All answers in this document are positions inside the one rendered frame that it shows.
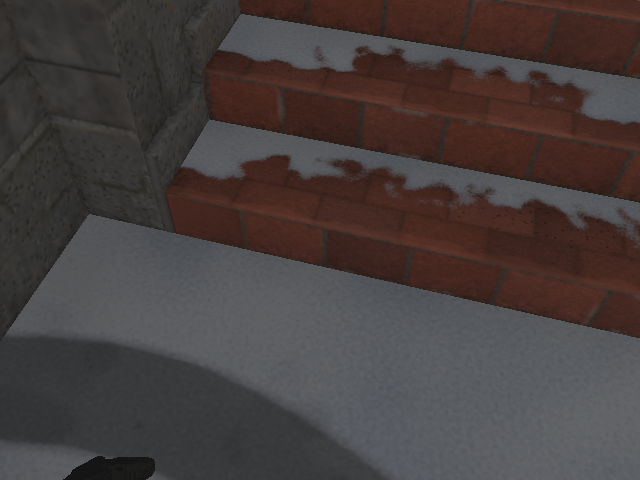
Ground stairs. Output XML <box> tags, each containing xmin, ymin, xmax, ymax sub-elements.
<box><xmin>165</xmin><ymin>0</ymin><xmax>640</xmax><ymax>338</ymax></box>

